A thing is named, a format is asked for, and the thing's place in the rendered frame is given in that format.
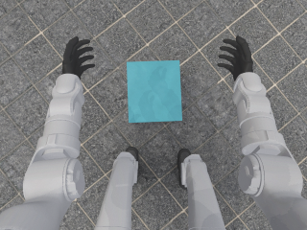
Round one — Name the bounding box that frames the carton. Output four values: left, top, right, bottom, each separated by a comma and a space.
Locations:
127, 60, 182, 123

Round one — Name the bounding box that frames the robot left hand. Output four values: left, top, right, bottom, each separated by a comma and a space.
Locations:
61, 36, 95, 79

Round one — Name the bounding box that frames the robot left forearm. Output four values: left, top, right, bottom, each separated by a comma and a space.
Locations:
23, 73, 85, 199

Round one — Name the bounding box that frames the left robot foot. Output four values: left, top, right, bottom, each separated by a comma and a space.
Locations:
126, 147, 139, 185

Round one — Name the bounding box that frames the robot right forearm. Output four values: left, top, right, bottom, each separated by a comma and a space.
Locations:
232, 72, 303, 192

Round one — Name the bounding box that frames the left robot upper arm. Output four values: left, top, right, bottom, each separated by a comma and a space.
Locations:
0, 157, 85, 230

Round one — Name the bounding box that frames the robot right hand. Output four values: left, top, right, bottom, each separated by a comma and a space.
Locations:
217, 35, 253, 81

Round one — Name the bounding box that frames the right robot upper arm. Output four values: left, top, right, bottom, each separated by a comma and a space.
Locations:
238, 152, 307, 230

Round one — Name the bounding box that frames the right robot thigh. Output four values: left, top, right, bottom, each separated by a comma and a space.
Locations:
180, 159, 226, 230

